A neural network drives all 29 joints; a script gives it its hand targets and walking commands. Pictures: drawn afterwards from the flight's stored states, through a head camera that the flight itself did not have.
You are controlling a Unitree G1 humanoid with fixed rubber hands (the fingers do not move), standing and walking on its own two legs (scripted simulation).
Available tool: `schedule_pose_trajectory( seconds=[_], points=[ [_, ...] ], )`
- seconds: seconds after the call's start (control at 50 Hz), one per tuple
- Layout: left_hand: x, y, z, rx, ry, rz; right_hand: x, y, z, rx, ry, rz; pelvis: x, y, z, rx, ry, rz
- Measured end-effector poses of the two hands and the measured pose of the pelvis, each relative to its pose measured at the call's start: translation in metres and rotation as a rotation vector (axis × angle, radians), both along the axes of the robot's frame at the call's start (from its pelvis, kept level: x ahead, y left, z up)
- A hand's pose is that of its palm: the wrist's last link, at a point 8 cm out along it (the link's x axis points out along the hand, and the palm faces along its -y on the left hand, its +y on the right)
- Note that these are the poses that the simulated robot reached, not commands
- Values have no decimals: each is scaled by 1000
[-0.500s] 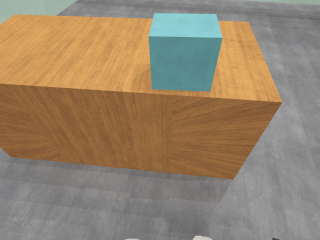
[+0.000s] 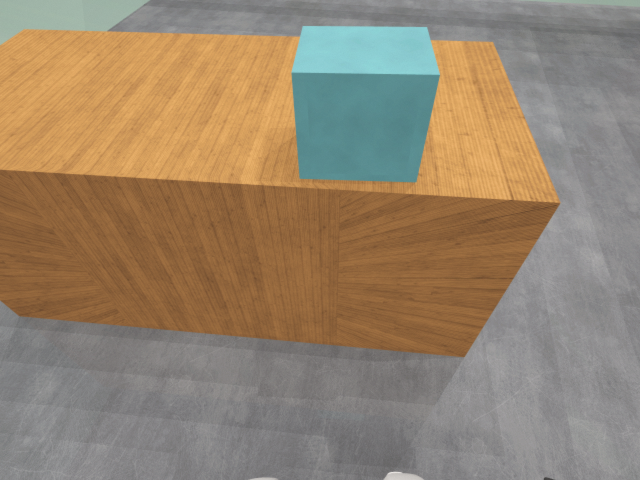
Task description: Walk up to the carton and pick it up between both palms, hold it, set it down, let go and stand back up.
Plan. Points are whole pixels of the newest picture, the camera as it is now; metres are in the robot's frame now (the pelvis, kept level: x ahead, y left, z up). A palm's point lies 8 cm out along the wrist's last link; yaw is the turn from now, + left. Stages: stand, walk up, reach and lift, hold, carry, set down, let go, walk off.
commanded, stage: walk up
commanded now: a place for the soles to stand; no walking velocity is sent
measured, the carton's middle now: (360, 105) +0.76 -0.04 +0.06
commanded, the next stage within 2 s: none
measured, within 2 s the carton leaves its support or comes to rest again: neither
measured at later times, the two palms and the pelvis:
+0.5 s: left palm out of the picture +0.05 +0.33 -0.10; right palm out of the picture +0.08 -0.29 -0.10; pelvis +0.00 +0.01 +0.00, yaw -1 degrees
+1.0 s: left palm (89, 477) +0.14 +0.31 -0.09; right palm out of the picture +0.12 -0.32 -0.08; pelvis +0.07 -0.01 +0.01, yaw -2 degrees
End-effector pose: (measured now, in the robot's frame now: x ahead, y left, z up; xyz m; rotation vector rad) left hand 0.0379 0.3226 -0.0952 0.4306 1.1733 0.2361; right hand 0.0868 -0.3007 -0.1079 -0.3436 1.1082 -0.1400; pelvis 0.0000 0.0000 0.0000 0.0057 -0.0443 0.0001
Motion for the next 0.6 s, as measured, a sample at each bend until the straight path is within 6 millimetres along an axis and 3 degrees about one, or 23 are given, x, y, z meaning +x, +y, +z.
schedule_pose_trajectory(
  seconds=[0.12, 0.28, 0.44, 0.6],
  points=[
    [2, 9, -2, -4, -4, 4, 0, 7, 2, -9, -14, 8, -2, 9, -1, -8, -3, 2],
    [6, 1, -3, -9, -11, -9, -3, 2, 2, -4, -5, -5, -2, 3, 0, -5, -1, -7],
    [5, 11, -3, -10, -4, -3, -4, 9, 4, -12, -11, 1, -4, 12, 0, -13, -3, -6],
    [7, 2, -4, -9, 14, -14, -3, 2, 2, -7, 6, -15, 2, 4, 0, -8, 7, -17]
  ],
)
